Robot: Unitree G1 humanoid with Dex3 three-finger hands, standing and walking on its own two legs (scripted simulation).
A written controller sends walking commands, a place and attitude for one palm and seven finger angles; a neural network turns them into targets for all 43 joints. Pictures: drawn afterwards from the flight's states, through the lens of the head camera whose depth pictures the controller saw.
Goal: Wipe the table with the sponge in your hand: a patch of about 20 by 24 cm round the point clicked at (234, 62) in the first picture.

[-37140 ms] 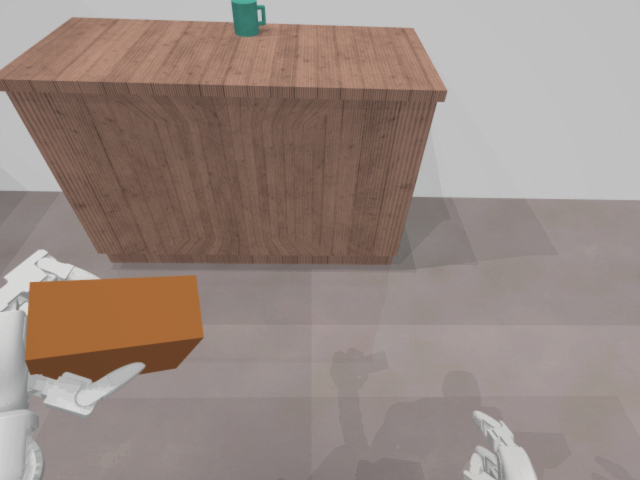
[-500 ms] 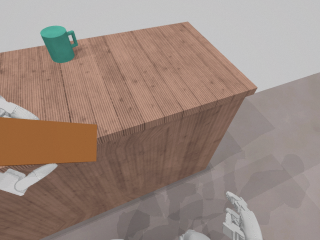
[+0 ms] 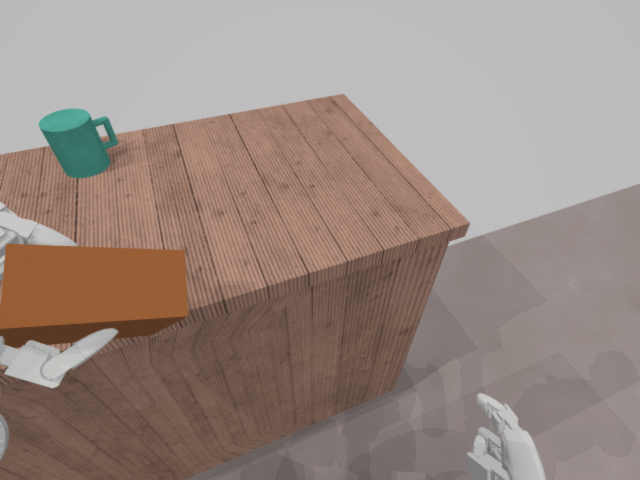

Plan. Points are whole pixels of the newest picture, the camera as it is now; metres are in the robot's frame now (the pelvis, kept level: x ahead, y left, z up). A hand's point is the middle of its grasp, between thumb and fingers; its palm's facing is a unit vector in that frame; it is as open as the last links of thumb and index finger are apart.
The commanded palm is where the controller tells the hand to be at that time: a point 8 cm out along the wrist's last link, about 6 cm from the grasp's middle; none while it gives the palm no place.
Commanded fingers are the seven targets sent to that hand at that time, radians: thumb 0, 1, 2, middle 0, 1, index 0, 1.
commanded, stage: shuffle to correct the standing spot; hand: left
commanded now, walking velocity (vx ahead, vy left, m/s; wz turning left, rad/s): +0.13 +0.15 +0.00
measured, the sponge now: (120, 298) +0.24 +0.21 +0.17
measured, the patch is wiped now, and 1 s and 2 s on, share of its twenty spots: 0.00 0.00 0.00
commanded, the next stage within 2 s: come to a stop and stand still in 0.52 s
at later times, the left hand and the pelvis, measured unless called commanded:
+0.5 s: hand (86, 268) +0.25 +0.23 +0.21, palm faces +0.39 -0.79 -0.48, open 10.3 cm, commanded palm +0.20 +0.27 +0.20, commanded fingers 0.00 0.10 1.30 -1.20 -1.60 -1.20 -1.60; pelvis +0.04 -0.01 +0.01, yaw -1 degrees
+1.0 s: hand out of the picture +0.21 +0.30 +0.20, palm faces +0.40 -0.85 -0.35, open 10.3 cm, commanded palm +0.16 +0.33 +0.20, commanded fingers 0.00 0.10 1.30 -1.20 -1.60 -1.20 -1.60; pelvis -0.01 +0.06 +0.02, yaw -2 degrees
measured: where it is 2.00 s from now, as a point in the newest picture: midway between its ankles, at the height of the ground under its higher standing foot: outside the picture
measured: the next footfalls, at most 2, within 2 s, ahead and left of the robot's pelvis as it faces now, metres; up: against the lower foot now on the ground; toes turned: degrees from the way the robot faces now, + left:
left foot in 0.50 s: +0.13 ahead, +0.17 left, +0.00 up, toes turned -1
right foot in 1.04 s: +0.03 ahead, -0.03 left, +0.00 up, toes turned -1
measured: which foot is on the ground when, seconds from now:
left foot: down 0.00-0.04, up 0.06-0.48, down 0.50-1.00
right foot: down 0.00-0.78, up 0.80-1.00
